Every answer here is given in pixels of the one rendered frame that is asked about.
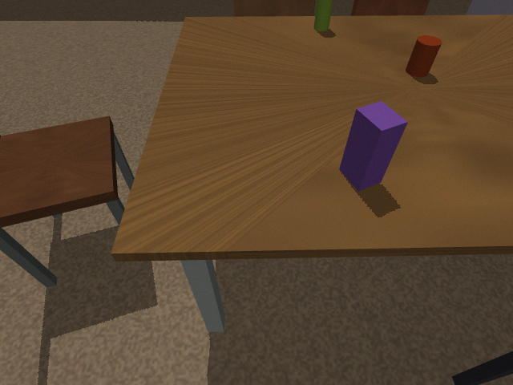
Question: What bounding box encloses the table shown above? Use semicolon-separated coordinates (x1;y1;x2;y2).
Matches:
111;14;513;332

